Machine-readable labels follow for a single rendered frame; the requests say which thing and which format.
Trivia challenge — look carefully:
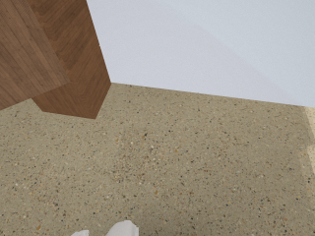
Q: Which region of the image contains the robot left thigh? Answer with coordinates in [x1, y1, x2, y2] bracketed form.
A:
[105, 221, 139, 236]

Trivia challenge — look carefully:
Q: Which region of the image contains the cupboard door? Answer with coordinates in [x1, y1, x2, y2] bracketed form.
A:
[0, 0, 71, 111]

